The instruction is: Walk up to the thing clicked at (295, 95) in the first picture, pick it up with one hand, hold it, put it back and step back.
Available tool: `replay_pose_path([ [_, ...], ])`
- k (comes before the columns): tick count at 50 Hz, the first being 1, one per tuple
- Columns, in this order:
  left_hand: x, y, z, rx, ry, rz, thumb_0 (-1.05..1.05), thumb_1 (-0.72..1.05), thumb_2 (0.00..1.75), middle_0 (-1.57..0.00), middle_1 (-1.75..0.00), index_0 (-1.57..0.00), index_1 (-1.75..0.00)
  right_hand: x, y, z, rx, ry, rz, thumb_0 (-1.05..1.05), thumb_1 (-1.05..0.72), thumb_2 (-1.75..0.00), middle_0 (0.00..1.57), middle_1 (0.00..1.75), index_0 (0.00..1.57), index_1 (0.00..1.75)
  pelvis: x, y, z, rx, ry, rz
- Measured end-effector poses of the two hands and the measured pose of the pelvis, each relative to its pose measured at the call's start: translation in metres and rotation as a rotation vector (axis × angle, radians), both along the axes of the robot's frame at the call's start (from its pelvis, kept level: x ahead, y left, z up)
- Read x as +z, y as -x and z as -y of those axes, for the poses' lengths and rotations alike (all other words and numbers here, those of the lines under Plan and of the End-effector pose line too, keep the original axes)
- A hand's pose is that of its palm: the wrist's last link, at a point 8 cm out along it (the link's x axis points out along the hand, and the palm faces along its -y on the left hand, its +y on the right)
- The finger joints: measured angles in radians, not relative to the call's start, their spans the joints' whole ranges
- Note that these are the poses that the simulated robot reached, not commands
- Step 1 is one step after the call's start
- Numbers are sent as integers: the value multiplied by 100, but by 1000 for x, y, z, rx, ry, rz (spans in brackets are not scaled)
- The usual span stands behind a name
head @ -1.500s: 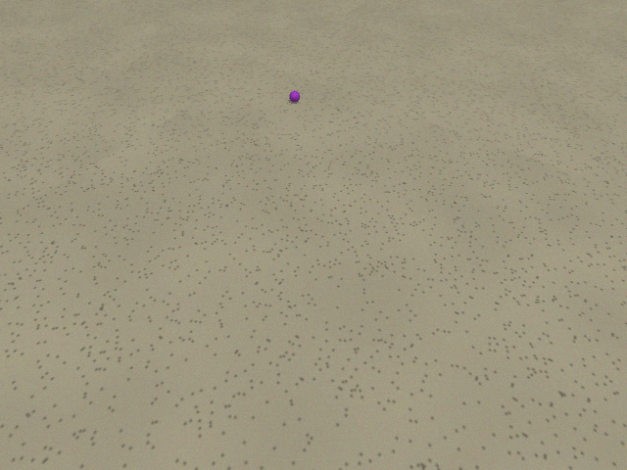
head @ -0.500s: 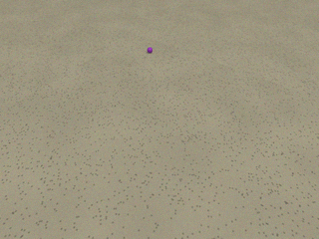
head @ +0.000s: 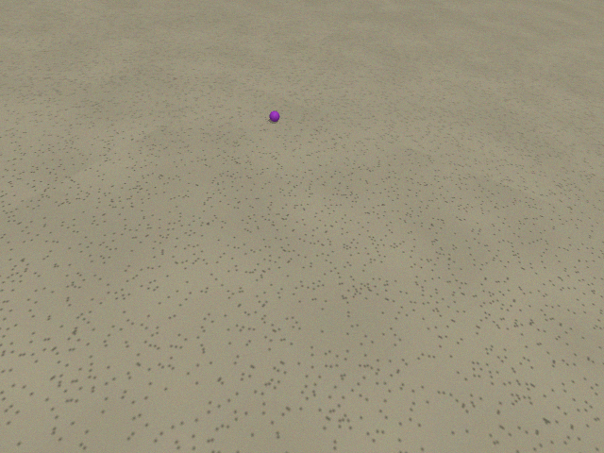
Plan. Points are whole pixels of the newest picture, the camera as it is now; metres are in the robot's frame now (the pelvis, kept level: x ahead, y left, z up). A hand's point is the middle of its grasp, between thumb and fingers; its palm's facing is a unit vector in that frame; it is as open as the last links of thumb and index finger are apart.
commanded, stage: walk up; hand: left
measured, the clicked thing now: (274, 116) +2.12 +0.16 -0.73
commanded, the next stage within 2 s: none
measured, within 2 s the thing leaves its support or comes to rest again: neither
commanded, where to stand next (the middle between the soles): +1.74 -0.08 m, yaw -1 degrees
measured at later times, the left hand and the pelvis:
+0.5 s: hand (194, 274) +0.46 +0.21 -0.12, palm faces -0.07 -0.94 -0.33, open 7.4 cm; pelvis +0.28 -0.04 -0.01, yaw -1 degrees
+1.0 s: hand (182, 209) +0.66 +0.28 -0.15, palm faces -0.10 -0.94 -0.33, open 7.4 cm; pelvis +0.59 +0.00 +0.01, yaw -3 degrees
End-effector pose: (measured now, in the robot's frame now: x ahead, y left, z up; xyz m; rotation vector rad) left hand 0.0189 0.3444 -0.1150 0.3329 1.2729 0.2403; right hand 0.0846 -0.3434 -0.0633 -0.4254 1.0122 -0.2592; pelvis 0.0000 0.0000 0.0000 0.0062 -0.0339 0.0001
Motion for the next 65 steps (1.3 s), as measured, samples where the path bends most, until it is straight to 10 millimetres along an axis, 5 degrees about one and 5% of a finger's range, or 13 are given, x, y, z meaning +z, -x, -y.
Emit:
replay_pose_path([
  [9, 25, -146, 5, -124, 64, 133, 1, 90, 90, -20, -30, -20, -30, -2, 4, -24, -107, -56, -137, 0, -90, -90, 21, 30, 21, 30, 19, -76, -10, -28, -3, 6],
  [17, 31, -295, 36, -194, 52, 195, 1, 90, 90, -20, -30, -20, -30, -32, -46, -16, -165, -111, -255, 0, -90, -90, 21, 30, 21, 31, 6, -175, 8, -27, -15, -12],
  [23, 25, -411, 80, -209, 41, 320, 1, 90, 90, -20, -30, -20, -30, -63, -130, 12, -157, -114, -321, 0, -90, -90, 21, 30, 21, 30, -15, -259, 36, -20, 24, -15],
  [28, 35, -437, 96, -161, 62, 310, 0, 90, 90, -20, -30, -21, -30, -46, -246, 18, -77, -122, -193, 1, -90, -90, 21, 30, 21, 30, 4, -314, 40, -25, 17, 2],
  [36, 24, -458, 63, -95, 49, 157, 0, 90, 90, -21, -30, -21, -30, -12, -417, 15, 39, -88, -35, 0, -90, -90, 21, 30, 20, 30, 10, -411, 30, -33, 49, -11],
  [42, -9, -512, 16, -59, 22, 77, 1, 90, 90, -21, -30, -21, -30, -10, -520, -3, 66, -19, 22, 0, -90, -90, 21, 30, 20, 30, -12, -500, 6, -39, 37, -12],
  [45, -11, -554, 10, -72, 17, 48, 1, 90, 90, -20, -30, -20, -30, -6, -543, -14, 23, -24, 40, 0, -90, -90, 21, 30, 20, 30, -9, -532, -1, -41, 23, -8],
  [54, 17, -695, 25, -160, 59, 98, 1, 90, 90, -20, -30, -20, -30, -3, -572, -24, -69, -76, -93, 0, -90, -90, 21, 30, 21, 30, 16, -632, 2, -57, -6, -8],
  [60, 28, -800, 51, -194, 45, 149, 1, 90, 90, -20, -30, -20, -30, -24, -606, -5, -118, -113, -189, 0, -90, -90, 21, 30, 21, 31, 11, -705, 20, -50, -23, -7],
  [65, 27, -892, 83, -199, 9, 249, 1, 90, 90, -20, -30, -20, -30, -58, -661, 27, -132, -117, -231, 0, -90, -90, 21, 30, 21, 31, -11, -774, 49, -36, -9, -2],
])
